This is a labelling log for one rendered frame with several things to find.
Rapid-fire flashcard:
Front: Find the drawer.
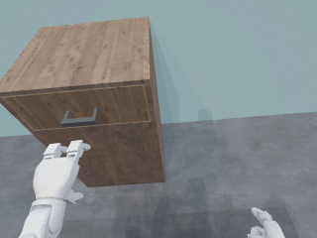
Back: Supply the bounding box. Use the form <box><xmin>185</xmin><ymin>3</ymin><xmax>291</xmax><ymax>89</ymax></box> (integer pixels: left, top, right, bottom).
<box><xmin>3</xmin><ymin>84</ymin><xmax>150</xmax><ymax>130</ymax></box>

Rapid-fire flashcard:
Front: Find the cabinet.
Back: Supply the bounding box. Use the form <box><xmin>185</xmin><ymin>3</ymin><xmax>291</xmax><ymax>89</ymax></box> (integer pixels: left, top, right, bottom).
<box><xmin>0</xmin><ymin>17</ymin><xmax>165</xmax><ymax>187</ymax></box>

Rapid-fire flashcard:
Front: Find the left robot hand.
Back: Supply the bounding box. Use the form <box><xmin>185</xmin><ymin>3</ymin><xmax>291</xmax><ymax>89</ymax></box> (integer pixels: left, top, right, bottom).
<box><xmin>33</xmin><ymin>140</ymin><xmax>91</xmax><ymax>205</ymax></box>

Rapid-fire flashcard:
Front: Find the right robot hand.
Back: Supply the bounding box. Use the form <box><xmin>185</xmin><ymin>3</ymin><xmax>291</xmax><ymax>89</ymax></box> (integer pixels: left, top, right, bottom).
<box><xmin>247</xmin><ymin>207</ymin><xmax>285</xmax><ymax>238</ymax></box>

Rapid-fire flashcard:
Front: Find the handle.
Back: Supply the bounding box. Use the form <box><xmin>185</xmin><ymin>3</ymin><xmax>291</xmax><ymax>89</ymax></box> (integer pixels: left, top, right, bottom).
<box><xmin>60</xmin><ymin>108</ymin><xmax>98</xmax><ymax>128</ymax></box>

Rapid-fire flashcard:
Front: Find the left robot forearm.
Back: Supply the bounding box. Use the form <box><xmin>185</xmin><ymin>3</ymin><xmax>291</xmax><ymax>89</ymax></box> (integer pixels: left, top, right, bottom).
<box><xmin>19</xmin><ymin>197</ymin><xmax>66</xmax><ymax>238</ymax></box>

